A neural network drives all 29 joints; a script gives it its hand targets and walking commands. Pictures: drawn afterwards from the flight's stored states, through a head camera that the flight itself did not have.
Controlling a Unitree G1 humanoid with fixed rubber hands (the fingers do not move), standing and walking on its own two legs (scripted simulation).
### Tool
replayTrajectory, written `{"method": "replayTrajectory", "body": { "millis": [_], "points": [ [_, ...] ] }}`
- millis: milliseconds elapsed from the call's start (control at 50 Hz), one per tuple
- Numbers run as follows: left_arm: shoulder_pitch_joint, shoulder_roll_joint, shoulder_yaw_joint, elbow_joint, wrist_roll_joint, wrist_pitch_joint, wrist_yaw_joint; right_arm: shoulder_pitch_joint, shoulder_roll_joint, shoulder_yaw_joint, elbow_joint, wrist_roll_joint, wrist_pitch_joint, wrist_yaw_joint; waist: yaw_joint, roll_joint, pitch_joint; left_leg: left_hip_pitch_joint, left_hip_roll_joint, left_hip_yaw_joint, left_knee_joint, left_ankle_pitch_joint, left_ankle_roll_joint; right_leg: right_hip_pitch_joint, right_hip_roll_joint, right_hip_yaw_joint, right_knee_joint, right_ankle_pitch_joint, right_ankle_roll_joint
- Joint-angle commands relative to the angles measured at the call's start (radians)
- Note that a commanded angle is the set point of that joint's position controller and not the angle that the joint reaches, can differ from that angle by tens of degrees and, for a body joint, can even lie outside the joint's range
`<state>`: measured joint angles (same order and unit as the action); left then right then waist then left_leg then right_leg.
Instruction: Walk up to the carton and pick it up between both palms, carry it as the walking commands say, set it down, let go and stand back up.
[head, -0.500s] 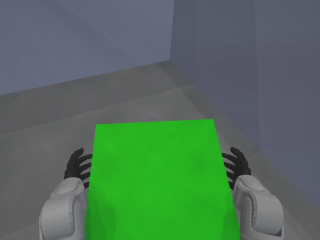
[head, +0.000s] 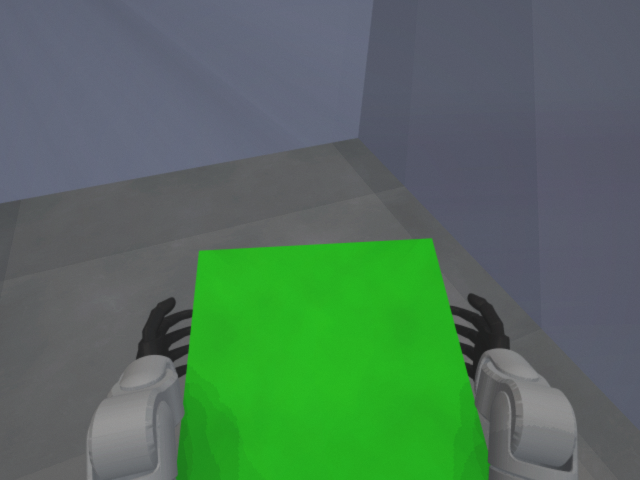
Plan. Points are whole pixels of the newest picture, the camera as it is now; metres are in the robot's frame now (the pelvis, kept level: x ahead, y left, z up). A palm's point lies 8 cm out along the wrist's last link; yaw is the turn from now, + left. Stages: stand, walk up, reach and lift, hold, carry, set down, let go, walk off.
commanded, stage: carry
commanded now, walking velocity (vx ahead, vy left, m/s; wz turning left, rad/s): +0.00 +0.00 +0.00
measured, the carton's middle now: (323, 371) +0.29 +0.00 +0.01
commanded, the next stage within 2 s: hold in 1.72 s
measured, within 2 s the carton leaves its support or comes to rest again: neither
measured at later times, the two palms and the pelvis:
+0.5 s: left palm (150, 395) +0.22 +0.18 +0.08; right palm (502, 390) +0.22 -0.19 +0.09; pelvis -0.03 +0.00 +0.00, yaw +0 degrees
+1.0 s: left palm (144, 435) +0.18 +0.17 +0.09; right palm (529, 430) +0.18 -0.20 +0.09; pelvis -0.08 -0.01 +0.01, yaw +0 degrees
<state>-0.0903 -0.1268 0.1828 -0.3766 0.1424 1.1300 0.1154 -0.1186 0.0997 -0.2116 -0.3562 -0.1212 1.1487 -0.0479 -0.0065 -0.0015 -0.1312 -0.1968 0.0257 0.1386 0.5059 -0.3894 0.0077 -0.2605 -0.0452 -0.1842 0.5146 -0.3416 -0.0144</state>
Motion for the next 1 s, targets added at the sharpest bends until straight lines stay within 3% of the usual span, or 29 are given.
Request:
{"method": "replayTrajectory", "body": {
  "millis": [0,20,40,160,360,700,980],
  "points": [
    [-0.445,-0.776,-0.785,-0.025,-0.445,0.03,-0.343,-0.432,0.799,0.776,-0.018,0.426,0.017,0.284,-0.01,0.042,-0.231,0.141,0.172,-0.105,-0.001,0.927,0.036,0.053,-0.097,0.066,0.089,0.433,-0.003],
    [-0.449,-0.783,-0.785,-0.014,-0.445,0.033,-0.345,-0.426,0.795,0.769,-0.004,0.419,0.015,0.286,-0.008,0.067,-0.226,0.138,0.198,-0.122,0.023,1.027,0.046,0.029,-0.081,0.068,0.085,0.335,0.001],
    [-0.455,-0.786,-0.781,-0.002,-0.442,0.033,-0.345,-0.439,0.792,0.767,-0.001,0.416,0.013,0.286,-0.008,0.078,-0.223,0.12,0.196,-0.124,0.023,1.034,0.044,0.038,-0.079,0.07,0.078,0.312,-0.002],
    [-0.457,-0.796,-0.787,-0.014,-0.444,0.032,-0.343,-0.478,0.796,0.78,-0.041,0.433,0.016,0.285,-0.013,0.03,-0.236,0.071,0.148,-0.094,0.035,0.803,0.022,0.101,-0.11,0.089,0.075,0.526,-0.02],
    [-0.462,-0.789,-0.778,-0.009,-0.44,0.042,-0.344,-0.478,0.799,0.773,-0.024,0.428,0.026,0.284,-0.011,0.01,-0.225,0.047,0.138,-0.091,0.013,0.65,0.02,0.106,-0.125,0.105,0.038,0.523,-0.027],
    [-0.539,-0.801,-0.735,0.063,-0.434,0.053,-0.357,-0.539,0.818,0.74,0.038,0.413,0.033,0.286,-0.005,-0.002,-0.157,-0.022,0.129,-0.109,-0.095,0.313,0.024,0.086,-0.131,0.129,-0.082,0.307,-0.025],
    [-0.582,-0.82,-0.693,0.13,-0.415,0.019,-0.363,-0.568,0.833,0.72,0.083,0.396,-0.002,0.291,-0.001,-0.002,-0.166,-0.044,0.124,-0.113,-0.122,0.235,0.025,0.07,-0.127,0.14,-0.116,0.242,-0.02]
  ]
}}
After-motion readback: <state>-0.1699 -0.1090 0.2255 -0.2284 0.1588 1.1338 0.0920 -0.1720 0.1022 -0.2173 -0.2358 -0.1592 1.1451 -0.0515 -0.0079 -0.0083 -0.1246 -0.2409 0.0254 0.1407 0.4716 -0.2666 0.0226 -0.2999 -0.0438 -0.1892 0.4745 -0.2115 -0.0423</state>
